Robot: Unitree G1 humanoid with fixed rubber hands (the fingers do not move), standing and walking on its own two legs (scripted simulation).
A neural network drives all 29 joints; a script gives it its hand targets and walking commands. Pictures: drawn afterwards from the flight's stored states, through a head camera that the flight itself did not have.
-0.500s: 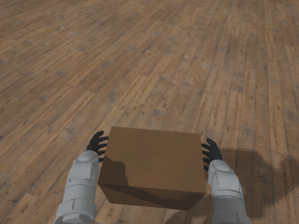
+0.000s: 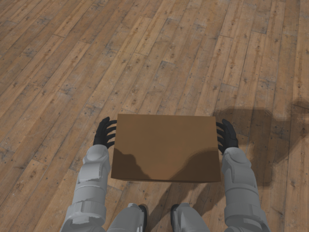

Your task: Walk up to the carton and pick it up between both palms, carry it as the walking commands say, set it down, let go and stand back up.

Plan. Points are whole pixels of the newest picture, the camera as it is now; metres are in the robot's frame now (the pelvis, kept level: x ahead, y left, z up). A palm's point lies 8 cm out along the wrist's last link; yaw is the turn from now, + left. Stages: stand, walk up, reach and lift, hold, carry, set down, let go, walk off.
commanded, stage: set down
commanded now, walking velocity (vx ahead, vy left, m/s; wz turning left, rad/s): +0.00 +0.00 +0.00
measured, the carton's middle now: (164, 152) +0.32 -0.01 -0.12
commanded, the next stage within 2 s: none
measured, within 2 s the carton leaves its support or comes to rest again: neither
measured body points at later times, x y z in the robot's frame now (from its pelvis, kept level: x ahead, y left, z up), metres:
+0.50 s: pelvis -0.04 -0.03 -0.09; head +0.14 -0.03 +0.33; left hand +0.37 +0.16 -0.14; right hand +0.36 -0.19 -0.15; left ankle +0.03 +0.10 -0.70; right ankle +0.04 -0.11 -0.70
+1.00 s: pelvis -0.05 -0.01 -0.17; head +0.17 -0.02 +0.23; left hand +0.39 +0.16 -0.24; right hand +0.38 -0.19 -0.25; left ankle +0.03 +0.10 -0.70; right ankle +0.04 -0.11 -0.70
